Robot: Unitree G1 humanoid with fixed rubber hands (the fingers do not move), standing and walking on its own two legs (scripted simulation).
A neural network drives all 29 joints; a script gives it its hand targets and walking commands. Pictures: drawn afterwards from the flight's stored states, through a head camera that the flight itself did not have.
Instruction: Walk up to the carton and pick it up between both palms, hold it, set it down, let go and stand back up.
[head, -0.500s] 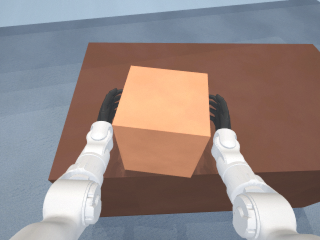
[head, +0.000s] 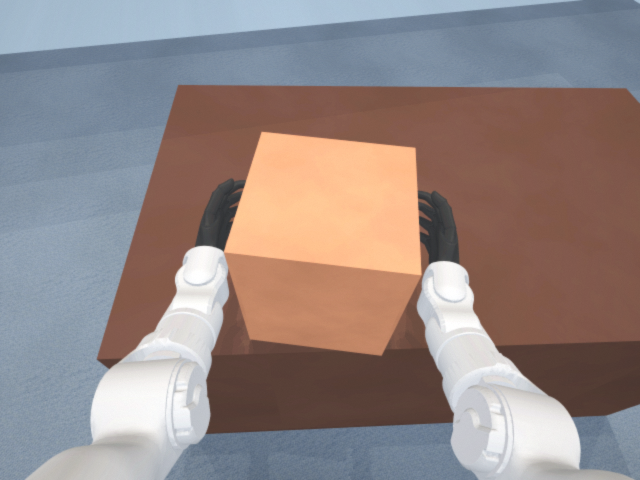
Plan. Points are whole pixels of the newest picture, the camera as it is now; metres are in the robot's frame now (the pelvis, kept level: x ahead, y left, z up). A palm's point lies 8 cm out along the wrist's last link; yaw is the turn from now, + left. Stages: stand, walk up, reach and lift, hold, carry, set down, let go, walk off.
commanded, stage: reach and lift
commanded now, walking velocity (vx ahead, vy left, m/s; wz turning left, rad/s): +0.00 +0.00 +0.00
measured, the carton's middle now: (325, 251) +0.42 +0.00 +0.00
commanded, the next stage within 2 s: none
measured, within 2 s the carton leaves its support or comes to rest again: leaves its support in 0.70 s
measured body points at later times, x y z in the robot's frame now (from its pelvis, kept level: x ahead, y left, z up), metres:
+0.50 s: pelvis +0.00 +0.00 +0.00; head +0.05 +0.02 +0.45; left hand +0.43 +0.15 +0.04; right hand +0.40 -0.15 +0.05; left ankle +0.03 +0.13 -0.73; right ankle -0.03 -0.12 -0.73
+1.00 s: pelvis -0.02 +0.00 +0.00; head +0.03 +0.02 +0.45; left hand +0.40 +0.16 +0.06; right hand +0.38 -0.15 +0.06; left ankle +0.03 +0.13 -0.73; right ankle -0.03 -0.12 -0.73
